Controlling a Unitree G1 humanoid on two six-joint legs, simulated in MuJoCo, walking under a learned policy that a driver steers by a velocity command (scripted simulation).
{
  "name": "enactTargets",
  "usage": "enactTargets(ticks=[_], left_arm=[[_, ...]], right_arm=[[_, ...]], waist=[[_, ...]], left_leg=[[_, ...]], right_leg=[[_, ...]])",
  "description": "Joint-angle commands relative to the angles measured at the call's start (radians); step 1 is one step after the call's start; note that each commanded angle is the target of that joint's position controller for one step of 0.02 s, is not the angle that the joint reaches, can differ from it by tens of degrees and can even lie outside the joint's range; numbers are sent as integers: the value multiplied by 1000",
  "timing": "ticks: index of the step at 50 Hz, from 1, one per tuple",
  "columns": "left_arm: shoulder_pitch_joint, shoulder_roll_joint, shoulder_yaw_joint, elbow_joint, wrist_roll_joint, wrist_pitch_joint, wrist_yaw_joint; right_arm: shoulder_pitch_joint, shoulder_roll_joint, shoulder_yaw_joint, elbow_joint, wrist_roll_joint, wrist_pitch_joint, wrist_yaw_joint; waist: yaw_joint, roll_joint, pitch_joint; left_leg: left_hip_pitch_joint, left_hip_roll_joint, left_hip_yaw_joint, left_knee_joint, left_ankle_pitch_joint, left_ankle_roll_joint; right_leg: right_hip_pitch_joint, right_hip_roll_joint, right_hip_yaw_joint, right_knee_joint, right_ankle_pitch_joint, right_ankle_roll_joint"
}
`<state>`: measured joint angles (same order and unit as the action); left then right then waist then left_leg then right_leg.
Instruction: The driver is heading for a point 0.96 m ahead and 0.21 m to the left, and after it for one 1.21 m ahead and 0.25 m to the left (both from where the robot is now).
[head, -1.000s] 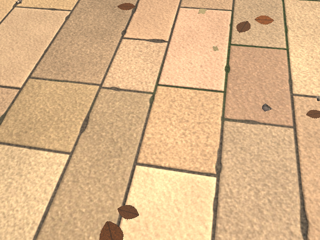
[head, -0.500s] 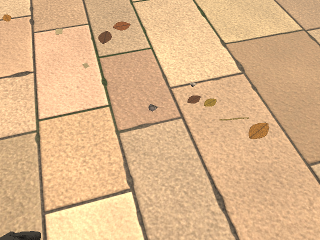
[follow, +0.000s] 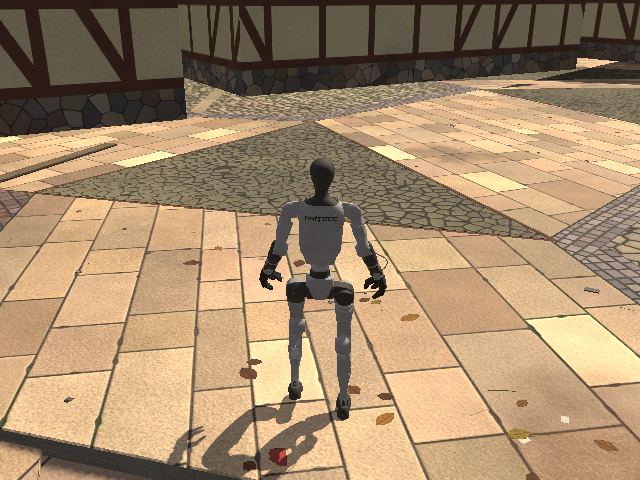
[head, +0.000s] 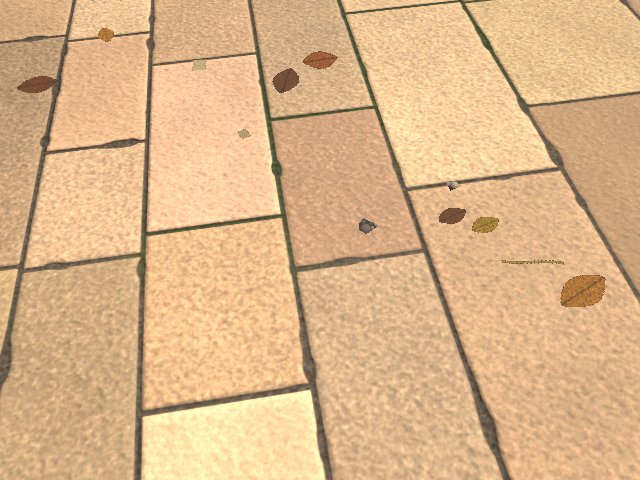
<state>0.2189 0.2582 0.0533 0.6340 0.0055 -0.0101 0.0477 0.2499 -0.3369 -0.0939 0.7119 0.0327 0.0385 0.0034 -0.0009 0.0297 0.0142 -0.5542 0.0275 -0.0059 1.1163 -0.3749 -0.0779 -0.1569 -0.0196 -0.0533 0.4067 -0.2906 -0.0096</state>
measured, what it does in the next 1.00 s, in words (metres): walks ahead, turning left: left foot, then right foot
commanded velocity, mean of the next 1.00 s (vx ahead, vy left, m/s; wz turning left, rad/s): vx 0.84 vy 0.00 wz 0.30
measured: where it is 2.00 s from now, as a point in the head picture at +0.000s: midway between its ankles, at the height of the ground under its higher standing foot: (177, 155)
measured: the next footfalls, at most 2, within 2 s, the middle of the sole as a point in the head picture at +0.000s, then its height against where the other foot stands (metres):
left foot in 0.34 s outside the picture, level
right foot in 0.82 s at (176, 376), level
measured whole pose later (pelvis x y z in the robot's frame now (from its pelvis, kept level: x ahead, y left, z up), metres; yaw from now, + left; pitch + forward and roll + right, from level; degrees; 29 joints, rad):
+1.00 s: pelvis +0.63 +0.38 -0.01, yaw +16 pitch -2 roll -2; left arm 0.42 0.29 0.06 0.76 0.00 -0.08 -0.03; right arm 0.18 -0.24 0.03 0.66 -0.01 -0.15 0.01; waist 0.04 -0.01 0.05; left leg -0.49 0.01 -0.15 1.29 -0.32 0.03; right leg -0.25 0.22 0.04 0.45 -0.17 -0.18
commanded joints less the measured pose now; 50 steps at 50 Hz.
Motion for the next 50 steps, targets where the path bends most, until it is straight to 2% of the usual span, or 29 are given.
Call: enactTargets(ticks=[1, 6, 13, 15, 16, 17, 18, 19, 20, 21, 22, 23, 24, 27, 29, 31, 33, 36, 39, 40, 41, 42, 43, 44, 45, 46, 47, 48, 50], left_arm=[[78, 169, 55, -38, 1, -41, 3], [102, 210, 75, -3, -1, -68, -18], [120, 259, 96, 53, -16, -62, -48], [89, 296, 102, 55, -20, -55, -52], [63, 313, 101, 56, -28, -49, -54], [64, 283, 86, 34, -24, -60, -51], [68, 93, 31, -31, 13, -80, -47], [25, 113, 14, -102, -12, -128, -41], [-115, 226, 36, -136, -59, -152, -37], [-114, 206, 26, -137, -63, -169, -35], [-77, 186, 19, -108, -32, -177, -31], [-19, 185, 23, -80, -11, -169, -33], [6, 190, 27, -63, -9, -153, -42], [-9, 163, 15, -29, 8, -110, -56], [-116, 118, -7, -52, 12, -111, -63], [-212, 74, -27, -58, -5, -122, -80], [-301, 70, -31, -74, -31, -130, -99], [-349, 92, -20, -94, -55, -138, -131], [-250, 143, 8, -89, -60, -128, -140], [-108, 174, 23, -56, -65, -113, -133], [118, 214, 43, 4, -70, -93, -119], [418, 240, 53, 83, -60, -77, -102], [413, 240, 41, 124, -39, -87, -105], [361, 191, 45, 76, -19, -81, -90], [306, 185, 47, 54, -3, -82, -72], [237, 160, 37, 46, 4, -87, -75], [170, 148, 31, 28, 3, -94, -77], [114, 151, 30, 9, 10, -97, -73], [78, 133, 28, 4, -15, -92, -70]], right_arm=[[-175, -49, -2, -157, 6, -31, 22], [-209, -20, 17, -194, 5, -48, 43], [-277, -17, 45, -236, 15, -46, 68], [-172, -64, 26, -208, 16, -44, 64], [-11, -116, -7, -163, 24, -44, 56], [245, -219, -63, -83, 30, -34, 42], [301, -352, -91, -47, 38, -31, 27], [266, -357, -69, -120, 16, -68, 39], [231, -245, -40, -126, 9, -95, 52], [226, -228, -34, -109, -1, -109, 49], [156, -199, -25, -115, -10, -116, 44], [77, -160, -11, -136, -28, -117, 41], [36, -139, -4, -152, -39, -118, 37], [37, -63, 25, -110, -27, -130, 11], [83, -53, 33, -68, -28, -139, -3], [145, -52, 40, -29, -24, -147, -14], [211, -71, 39, 14, -17, -155, -18], [240, -91, 38, 64, -32, -146, -27], [215, -146, 26, 69, -76, -124, -56], [188, -157, 20, 63, -97, -112, -68], [121, -176, 13, 43, -113, -100, -72], [-19, -199, 7, -5, -112, -97, -74], [164, 59, 71, -35, -94, -116, -42], [112, -31, 85, -75, -18, -171, -9], [-16, -89, 70, -113, 8, -204, 6], [-65, -78, 78, -135, -5, -222, 12], [-72, -52, 83, -127, -31, -228, 14], [-35, -45, 82, -119, -44, -220, 11], [-14, -57, 76, -115, -51, -197, -2]], waist=[[96, -161, 18], [90, -142, 69], [74, -109, 150], [-7, -129, 75], [-117, -113, -34], [-235, -67, -167], [-169, 287, -119], [-134, 275, -356], [-171, 87, -230], [-130, 67, -139], [-70, 5, -100], [-6, 9, -70], [25, 48, -43], [27, 20, 47], [-16, 34, 92], [-68, 30, 102], [-107, 23, 133], [-102, 38, 141], [-8, 112, 1], [67, 132, -71], [169, 134, -160], [334, 15, -223], [129, -411, -300], [170, -263, -405], [163, -152, -223], [90, 31, -102], [31, 98, -21], [-26, 83, 25], [-62, 43, 76]], left_leg=[[-322, 73, -19, -5, 74, 1], [-307, 109, -12, -133, 136, 33], [-231, 123, 68, -253, 71, 125], [38, 16, 174, -292, 9, 168], [306, -71, 229, -342, 45, 201], [722, -133, 190, -340, 83, 253], [904, 62, -289, -547, -163, 357], [983, 228, -895, -817, -534, 489], [931, 267, -887, -917, -498, 426], [829, 263, -813, -906, -367, 424], [682, 227, -708, -870, -228, 400], [545, 179, -601, -849, -137, 383], [460, 143, -554, -870, -118, 389], [347, 82, -314, -923, 174, 353], [311, 31, -175, -931, 383, 306], [287, 19, -100, -986, 397, 256], [354, 54, -79, -1051, 400, 222], [573, 104, -9, -1019, 661, 163], [758, 136, 40, -796, 1395, 96], [763, 148, 44, -624, 1617, 84], [708, 152, 51, -377, 1728, 74], [469, 86, 82, 84, 1501, 54], [-191, -107, -61, 569, -180, -15], [-290, -125, -176, 579, -139, 43], [-319, -75, -198, 464, -33, 97], [-264, -42, -184, 353, 31, 131], [-197, -25, -180, 262, 59, 139], [-137, -2, -191, 207, 72, 128], [-94, 33, -161, 78, 84, 89]], right_leg=[[225, -298, 260, -271, -256, -159], [225, -326, 109, -305, -162, -144], [232, -333, -115, -295, -13, -106], [164, -299, -210, -126, 452, -86], [102, -266, -269, 126, 795, -62], [-137, -229, -269, 470, 844, -21], [-572, -75, -212, 907, -171, 59], [-712, 34, 116, 1112, -305, 52], [-827, -6, 167, 1109, -167, 24], [-838, -31, 156, 1062, -106, -1], [-749, -75, 174, 970, -52, -8], [-643, -104, 193, 892, 9, -8], [-588, -106, 197, 852, 39, 2], [-556, -118, 106, 670, 179, 36], [-537, -95, 52, 487, 367, 46], [-446, -57, -5, 323, 548, 26], [-428, -26, -20, 193, 622, -8], [-493, 36, -15, 76, 586, -59], [-382, 143, -104, 134, 444, -93], [-258, 166, -120, 188, 374, -107], [-63, 148, -91, 223, 347, -132], [259, 70, 34, 161, 378, -187], [746, -143, 492, 282, 30, -398], [733, -231, 892, -15, -441, -433], [568, -223, 894, -144, -439, -377], [359, -202, 843, -190, -340, -348], [175, -153, 780, -214, -246, -351], [42, -98, 710, -241, -175, -360], [-108, -34, 597, -255, -63, -352]])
